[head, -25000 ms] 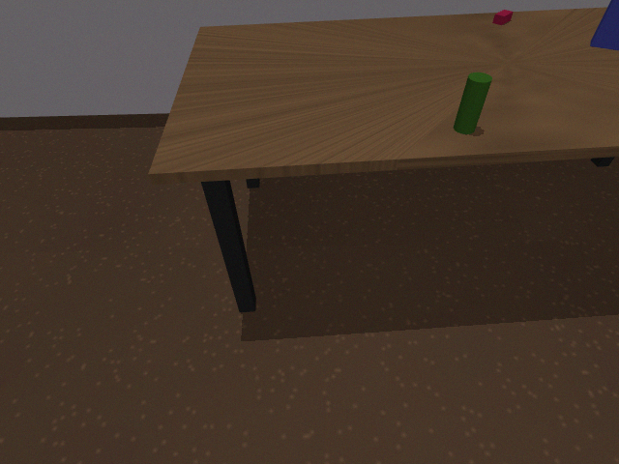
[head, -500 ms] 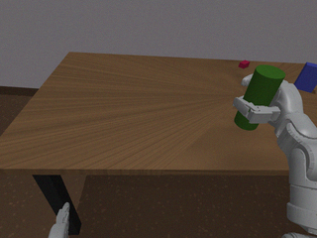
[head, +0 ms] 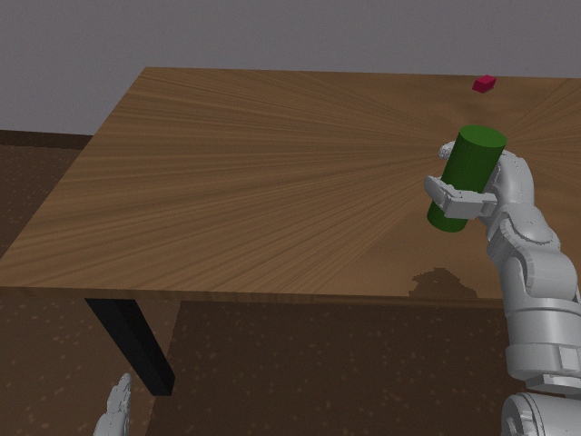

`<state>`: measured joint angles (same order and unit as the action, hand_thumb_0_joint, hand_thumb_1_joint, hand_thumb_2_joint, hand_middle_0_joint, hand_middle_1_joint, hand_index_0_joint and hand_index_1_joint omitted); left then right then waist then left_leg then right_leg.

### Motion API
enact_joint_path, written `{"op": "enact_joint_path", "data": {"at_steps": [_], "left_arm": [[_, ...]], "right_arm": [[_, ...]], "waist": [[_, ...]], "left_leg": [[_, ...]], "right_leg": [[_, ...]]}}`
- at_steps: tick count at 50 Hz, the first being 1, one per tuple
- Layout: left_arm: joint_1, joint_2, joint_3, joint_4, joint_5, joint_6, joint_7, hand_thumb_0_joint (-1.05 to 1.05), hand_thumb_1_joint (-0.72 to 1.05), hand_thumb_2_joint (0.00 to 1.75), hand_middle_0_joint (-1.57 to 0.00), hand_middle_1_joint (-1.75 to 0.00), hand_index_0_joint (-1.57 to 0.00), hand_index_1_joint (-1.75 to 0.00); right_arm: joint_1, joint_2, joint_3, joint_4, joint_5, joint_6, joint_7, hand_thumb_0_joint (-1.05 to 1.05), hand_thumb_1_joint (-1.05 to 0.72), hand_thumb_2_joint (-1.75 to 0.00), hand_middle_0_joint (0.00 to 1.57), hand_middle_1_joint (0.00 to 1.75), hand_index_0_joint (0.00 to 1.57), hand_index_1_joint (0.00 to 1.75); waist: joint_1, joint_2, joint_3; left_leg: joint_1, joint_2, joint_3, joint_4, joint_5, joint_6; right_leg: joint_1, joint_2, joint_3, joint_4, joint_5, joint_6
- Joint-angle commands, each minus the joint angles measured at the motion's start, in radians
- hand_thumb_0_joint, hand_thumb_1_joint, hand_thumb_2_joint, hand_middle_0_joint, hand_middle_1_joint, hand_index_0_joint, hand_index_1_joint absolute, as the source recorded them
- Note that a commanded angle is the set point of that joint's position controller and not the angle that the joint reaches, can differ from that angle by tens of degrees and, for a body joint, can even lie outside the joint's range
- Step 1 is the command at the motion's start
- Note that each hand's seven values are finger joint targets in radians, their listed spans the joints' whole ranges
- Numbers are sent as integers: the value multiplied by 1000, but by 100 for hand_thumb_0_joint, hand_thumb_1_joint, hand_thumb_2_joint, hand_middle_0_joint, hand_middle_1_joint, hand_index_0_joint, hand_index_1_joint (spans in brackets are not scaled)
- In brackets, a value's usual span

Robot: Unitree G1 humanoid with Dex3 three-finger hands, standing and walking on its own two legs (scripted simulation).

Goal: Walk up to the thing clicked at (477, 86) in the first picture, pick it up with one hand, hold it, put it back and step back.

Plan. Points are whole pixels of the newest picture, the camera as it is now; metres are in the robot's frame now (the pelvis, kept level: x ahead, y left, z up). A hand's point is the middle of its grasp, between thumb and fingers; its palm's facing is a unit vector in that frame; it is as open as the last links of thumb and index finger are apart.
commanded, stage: crouch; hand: right
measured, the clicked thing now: (462, 181) +0.40 -0.18 +0.19
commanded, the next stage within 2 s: lower in 0.82 s
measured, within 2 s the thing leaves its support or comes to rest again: neither
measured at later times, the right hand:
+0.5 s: hand (438, 186) +0.45 -0.18 +0.14, palm faces +0.14 +0.99 +0.00, open 7.3 cm
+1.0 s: hand (434, 187) +0.47 -0.19 +0.12, palm faces +0.14 +0.99 +0.01, open 7.3 cm
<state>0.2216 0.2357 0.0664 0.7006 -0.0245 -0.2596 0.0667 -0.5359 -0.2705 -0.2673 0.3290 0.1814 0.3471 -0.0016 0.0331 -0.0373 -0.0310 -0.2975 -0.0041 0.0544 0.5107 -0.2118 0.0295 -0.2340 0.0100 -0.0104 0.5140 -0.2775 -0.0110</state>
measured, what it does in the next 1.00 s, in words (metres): stands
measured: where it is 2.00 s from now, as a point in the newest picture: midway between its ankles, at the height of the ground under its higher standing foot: outside the picture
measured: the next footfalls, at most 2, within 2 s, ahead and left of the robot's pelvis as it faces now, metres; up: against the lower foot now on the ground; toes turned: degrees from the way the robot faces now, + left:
none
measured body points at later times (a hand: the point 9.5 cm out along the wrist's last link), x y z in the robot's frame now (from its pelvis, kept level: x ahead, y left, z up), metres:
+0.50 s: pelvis +0.01 -0.01 +0.00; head +0.03 -0.01 +0.45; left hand +0.15 +0.25 -0.08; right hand +0.44 -0.23 +0.14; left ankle +0.04 +0.10 -0.74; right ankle +0.00 -0.11 -0.74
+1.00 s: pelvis +0.01 -0.01 -0.01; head +0.05 -0.01 +0.44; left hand +0.15 +0.26 -0.08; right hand +0.46 -0.24 +0.12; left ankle +0.04 +0.10 -0.74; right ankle +0.00 -0.11 -0.74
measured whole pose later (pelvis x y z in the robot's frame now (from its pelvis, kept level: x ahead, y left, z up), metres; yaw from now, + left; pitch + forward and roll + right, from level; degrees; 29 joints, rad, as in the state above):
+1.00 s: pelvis +0.01 -0.01 -0.01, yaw +2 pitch +8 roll +0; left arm 0.24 0.23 0.04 0.55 -0.02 -0.13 0.05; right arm -0.73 -0.35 -0.31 0.93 0.13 -0.16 0.04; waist 0.08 -0.01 -0.08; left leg -0.48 -0.01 0.03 0.56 -0.23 0.02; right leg -0.41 0.00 -0.04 0.59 -0.32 -0.03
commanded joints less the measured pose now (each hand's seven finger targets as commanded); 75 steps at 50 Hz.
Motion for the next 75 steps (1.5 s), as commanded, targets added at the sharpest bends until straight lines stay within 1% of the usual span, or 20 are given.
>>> {"op": "enact_joint_path", "data": {"at_steps": [1, 7, 12, 20, 25, 26, 32, 39, 41, 45, 51, 52, 55, 58, 61, 64, 66, 68, 72, 75], "left_arm": [[-140, 115, 42, -150, 2, -54, 11, 0, -53, 4, -4, -5, -5, -4], [-100, 94, 14, -166, 5, -43, 14, 0, -53, 4, -4, -4, -5, -3], [-64, 153, 74, -175, 8, -24, 26, 0, -54, 4, -4, -4, -5, -3], [-103, 68, -14, -216, 5, 2, -2, 0, -53, 3, -4, -4, -5, -3], [-5, 161, 66, -209, 11, 30, 7, 0, -53, 4, -4, -4, -5, -3], [-30, 113, 20, -233, 9, 34, 2, 0, -53, 4, -4, -4, -5, -3], [-65, 119, 31, -234, 6, 46, 9, 0, -53, 4, -4, -4, -5, -3], [-6, 122, 17, -269, 7, 65, -2, 0, -53, 4, -4, -3, -4, -3], [-41, 148, 39, -303, 7, 69, 1, 0, -53, 3, -4, -3, -4, -2], [-68, 122, 17, -331, 3, 69, 0, 0, -54, 4, -4, -3, -4, -3], [-23, 178, 66, -344, 8, 74, -1, 0, -55, 5, -5, -4, -4, -4], [-39, 175, 62, -369, 7, 75, -1, 0, -55, 4, -4, -4, -4, -4], [34, 118, 32, -285, 9, 84, -11, 0, -54, 4, -5, -4, -4, -4], [-31, 167, 53, -387, 14, 73, -9, 0, -55, 5, -5, -4, -4, -5], [40, 109, 13, -315, 17, 83, -24, 0, -55, 5, -5, -5, -4, -5], [-53, 149, 27, -415, 22, 75, -19, 0, -55, 5, -5, -4, -4, -5], [41, 124, 17, -325, 25, 86, -28, 0, -54, 5, -5, -4, -5, -4], [-30, 164, 37, -462, 24, 75, -22, 0, -55, 5, -5, -4, -4, -5], [104, 132, 23, -362, 29, 93, -32, 0, -54, 5, -5, -4, -5, -4], [-11, 161, 35, -531, 30, 79, -28, 0, -54, 5, -5, -5, -5, -5]], "right_arm": [[-480, -230, -47, -117, -4, -167, 1, 0, -47, -136, 141, 149, 143, 149], [-555, -226, -25, -4, -15, -268, 13, 0, -45, -134, 139, 147, 141, 147], [-576, -277, -60, 86, -16, -336, 18, 0, -43, -136, 141, 149, 143, 149], [-628, -243, -23, 175, -26, -433, 25, 0, -37, -134, 137, 147, 140, 147], [-631, -288, -59, 224, -28, -470, 20, 0, -39, -134, 138, 147, 141, 147], [-637, -277, -52, 224, -29, -478, 20, 0, -40, -136, 141, 150, 144, 150], [-626, -258, -35, 324, -34, -509, 23, 0, -35, -135, 139, 149, 142, 149], [-623, -283, -59, 350, -32, -542, 42, 0, -40, -132, 139, 146, 141, 146], [-664, -329, -85, 306, -30, -557, 40, 0, -40, -133, 141, 148, 143, 148], [-661, -283, -52, 361, -32, -574, 48, 0, -38, -134, 140, 148, 143, 148], [-616, -285, -70, 437, -36, -598, 56, 0, -37, -132, 138, 146, 141, 146], [-665, -328, -82, 375, -40, -612, 53, 0, -37, -132, 139, 147, 141, 147], [-642, -269, -57, 464, -39, -628, 58, 0, -38, -132, 138, 146, 140, 146], [-736, -367, -93, 343, -50, -669, 57, 0, -39, -131, 137, 145, 140, 145], [-655, -278, -61, 466, -46, -679, 65, 0, -41, -133, 139, 146, 141, 147], [-723, -368, -105, 417, -55, -710, 58, 0, -41, -134, 140, 148, 142, 148], [-644, -312, -88, 539, -57, -712, 60, 0, -41, -135, 140, 149, 143, 149], [-727, -356, -108, 451, -62, -735, 59, 0, -42, -138, 143, 152, 146, 152], [-624, -294, -94, 613, -63, -730, 65, 0, -43, -140, 145, 153, 147, 153], [-787, -383, -112, 455, -75, -760, 57, 0, -43, -141, 144, 154, 147, 154]], "waist": [[-4, 28, -249], [10, 39, -306], [35, 48, -325], [18, -4, -338], [45, -12, -398], [36, 13, -387], [44, 34, -324], [43, -15, -439], [41, 6, -440], [59, 45, -395], [77, 56, -425], [66, 47, -456], [80, 30, -368], [69, -34, -532], [81, -33, -443], [73, -43, -540], [80, -29, -432], [95, -15, -581], [114, 3, -414], [109, -33, -581]], "left_leg": [[99, 23, -35, -73, 127, -26], [100, 15, -33, -50, 183, -21], [83, 20, -47, -52, 183, -27], [48, 1, -38, -32, 201, -12], [48, -3, -43, -16, 267, -6], [65, 2, -46, -20, 263, -9], [6, -2, -43, -28, 173, -12], [41, -5, -48, 13, 324, -3], [67, 0, -52, 11, 332, -8], [49, 2, -57, 6, 264, -13], [9, 0, -59, 41, 295, -12], [27, 2, -60, 45, 291, -15], [-47, -1, -62, 56, 237, -11], [-39, -2, -64, 94, 283, -6], [-106, -9, -59, 110, 246, -4], [-57, -2, -67, 133, 258, -5], [-126, -10, -57, 144, 224, -2], [-75, -7, -64, 160, 264, -5], [-183, -18, -50, 171, 209, -3], [-138, -11, -58, 188, 211, -7]], "right_leg": [[14, -7, 25, -70, 116, -23], [17, -12, 22, -55, 177, -18], [13, -4, 13, -51, 154, -27], [4, -22, 21, -40, 224, -3], [40, -21, 19, -20, 301, 1], [8, -14, 14, -17, 269, -8], [-31, -20, 19, -30, 172, -14], [6, -20, 17, 16, 368, 3], [-25, -14, 9, 14, 327, -5], [-79, -11, 7, 8, 225, -17], [-84, -12, 12, 47, 254, -16], [-85, -11, 10, 49, 247, -18], [-138, -10, 11, 67, 199, -18], [-70, -16, 15, 103, 280, -5], [-133, -17, 21, 132, 264, -4], [-165, -14, 15, 148, 242, -5], [-207, -16, 25, 159, 240, -2], [-173, -17, 24, 177, 253, -6], [-240, -18, 33, 190, 226, -5], [-196, -20, 26, 208, 207, -7]]}}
